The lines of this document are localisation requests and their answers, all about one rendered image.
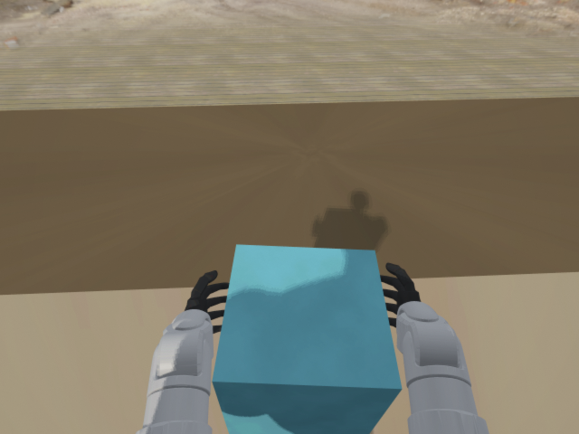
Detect robot right forearm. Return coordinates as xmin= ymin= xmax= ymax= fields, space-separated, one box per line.
xmin=396 ymin=301 xmax=489 ymax=434

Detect left robot hand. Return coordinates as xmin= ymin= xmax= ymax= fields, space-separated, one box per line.
xmin=185 ymin=270 xmax=230 ymax=334

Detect right robot hand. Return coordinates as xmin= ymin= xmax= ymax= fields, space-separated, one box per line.
xmin=380 ymin=263 xmax=421 ymax=328

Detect robot left forearm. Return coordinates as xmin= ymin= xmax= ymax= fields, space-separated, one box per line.
xmin=136 ymin=309 xmax=214 ymax=434

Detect carton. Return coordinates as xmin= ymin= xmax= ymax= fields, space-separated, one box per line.
xmin=212 ymin=244 xmax=402 ymax=434

